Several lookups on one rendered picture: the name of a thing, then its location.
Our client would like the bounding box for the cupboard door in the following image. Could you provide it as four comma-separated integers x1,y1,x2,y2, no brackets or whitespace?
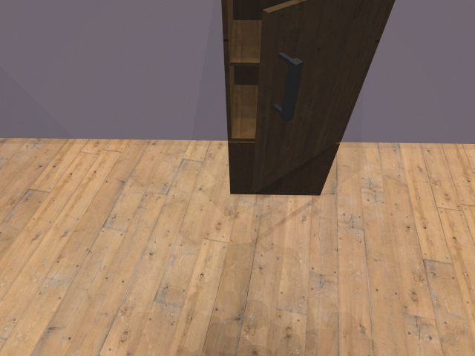
252,0,390,193

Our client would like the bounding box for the handle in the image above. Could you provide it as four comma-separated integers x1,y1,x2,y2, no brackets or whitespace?
272,52,304,122

